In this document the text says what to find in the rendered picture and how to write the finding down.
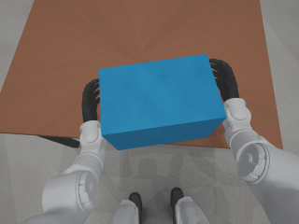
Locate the robot left hand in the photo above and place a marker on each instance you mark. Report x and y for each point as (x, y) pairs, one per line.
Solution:
(89, 103)

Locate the carton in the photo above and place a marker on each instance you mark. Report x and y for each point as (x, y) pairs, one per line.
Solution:
(159, 102)

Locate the left robot thigh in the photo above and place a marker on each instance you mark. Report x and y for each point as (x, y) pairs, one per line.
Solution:
(125, 214)

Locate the table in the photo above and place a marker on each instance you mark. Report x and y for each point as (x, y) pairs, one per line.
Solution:
(64, 43)

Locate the robot left upper arm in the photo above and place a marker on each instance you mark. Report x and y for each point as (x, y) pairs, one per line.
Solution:
(68, 199)

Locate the robot right upper arm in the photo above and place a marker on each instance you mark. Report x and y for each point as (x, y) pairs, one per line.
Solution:
(272, 175)

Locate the robot right foot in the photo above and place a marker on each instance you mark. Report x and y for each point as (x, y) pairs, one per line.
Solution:
(176, 194)

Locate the robot right hand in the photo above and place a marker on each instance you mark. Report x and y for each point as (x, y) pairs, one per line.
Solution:
(225, 79)

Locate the robot right forearm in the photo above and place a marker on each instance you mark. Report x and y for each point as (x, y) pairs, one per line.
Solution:
(238, 132)

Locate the robot left forearm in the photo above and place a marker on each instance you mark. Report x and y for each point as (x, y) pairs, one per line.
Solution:
(92, 156)

